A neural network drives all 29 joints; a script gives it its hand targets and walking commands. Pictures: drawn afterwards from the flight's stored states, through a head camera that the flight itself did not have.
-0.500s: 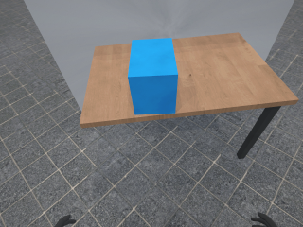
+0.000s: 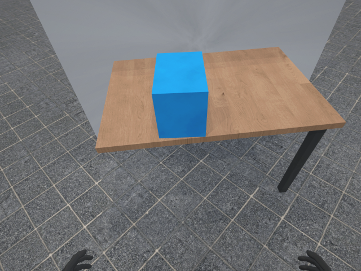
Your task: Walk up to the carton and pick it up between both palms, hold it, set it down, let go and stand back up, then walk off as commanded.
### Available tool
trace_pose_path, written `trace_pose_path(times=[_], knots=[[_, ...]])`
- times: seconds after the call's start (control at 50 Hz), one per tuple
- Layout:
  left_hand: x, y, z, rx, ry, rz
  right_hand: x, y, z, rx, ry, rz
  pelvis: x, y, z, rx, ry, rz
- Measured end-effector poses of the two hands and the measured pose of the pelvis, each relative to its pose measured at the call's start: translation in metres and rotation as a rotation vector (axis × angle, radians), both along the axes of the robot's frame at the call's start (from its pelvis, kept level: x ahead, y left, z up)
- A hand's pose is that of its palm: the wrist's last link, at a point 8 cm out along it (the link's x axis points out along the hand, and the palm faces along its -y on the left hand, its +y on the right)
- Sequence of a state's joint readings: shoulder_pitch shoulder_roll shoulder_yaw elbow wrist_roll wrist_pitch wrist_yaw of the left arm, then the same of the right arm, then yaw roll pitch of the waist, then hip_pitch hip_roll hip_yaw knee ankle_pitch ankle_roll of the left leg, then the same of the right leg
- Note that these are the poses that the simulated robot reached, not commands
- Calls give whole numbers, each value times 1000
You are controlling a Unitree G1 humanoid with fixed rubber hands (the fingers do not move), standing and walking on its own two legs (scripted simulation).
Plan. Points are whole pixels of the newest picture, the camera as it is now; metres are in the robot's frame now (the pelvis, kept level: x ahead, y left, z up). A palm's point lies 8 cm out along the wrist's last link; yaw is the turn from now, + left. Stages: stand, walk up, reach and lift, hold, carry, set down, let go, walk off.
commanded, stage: stand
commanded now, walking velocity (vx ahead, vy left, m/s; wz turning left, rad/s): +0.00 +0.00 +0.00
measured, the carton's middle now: (180, 94) +0.75 +0.04 -0.04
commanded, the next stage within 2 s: none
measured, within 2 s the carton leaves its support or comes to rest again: neither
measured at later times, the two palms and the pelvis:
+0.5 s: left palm out of the picture +0.11 +0.29 -0.09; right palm out of the picture +0.11 -0.29 -0.10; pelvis +0.00 +0.00 +0.00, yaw +0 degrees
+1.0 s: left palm out of the picture +0.11 +0.29 -0.10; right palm out of the picture +0.11 -0.29 -0.10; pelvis +0.01 +0.00 +0.01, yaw +0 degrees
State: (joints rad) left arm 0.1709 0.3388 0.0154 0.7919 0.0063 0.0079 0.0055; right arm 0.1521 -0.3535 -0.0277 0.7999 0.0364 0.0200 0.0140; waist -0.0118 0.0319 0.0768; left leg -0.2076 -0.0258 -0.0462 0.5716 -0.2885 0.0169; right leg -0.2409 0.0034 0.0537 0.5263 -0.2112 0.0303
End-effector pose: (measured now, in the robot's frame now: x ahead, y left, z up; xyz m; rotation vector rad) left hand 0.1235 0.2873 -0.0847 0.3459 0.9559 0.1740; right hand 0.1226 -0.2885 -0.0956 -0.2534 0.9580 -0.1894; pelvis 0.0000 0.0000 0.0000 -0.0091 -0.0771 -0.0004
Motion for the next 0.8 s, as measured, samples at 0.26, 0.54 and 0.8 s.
trace_pose_path(times=[0.26, 0.54, 0.8], knots=[[-13, 0, -4, -5, 55, 13, -13, -4, -5, 5, 50, -14, -1, -2, 3, 3, 7, 0], [-12, 2, -7, -14, 73, 21, -8, -4, -3, -4, 60, -21, 2, 0, 5, -1, 8, -1], [-15, 3, -11, -21, 101, 29, -7, -4, -1, -14, 71, -26, 5, 1, 6, -3, 13, -1]])
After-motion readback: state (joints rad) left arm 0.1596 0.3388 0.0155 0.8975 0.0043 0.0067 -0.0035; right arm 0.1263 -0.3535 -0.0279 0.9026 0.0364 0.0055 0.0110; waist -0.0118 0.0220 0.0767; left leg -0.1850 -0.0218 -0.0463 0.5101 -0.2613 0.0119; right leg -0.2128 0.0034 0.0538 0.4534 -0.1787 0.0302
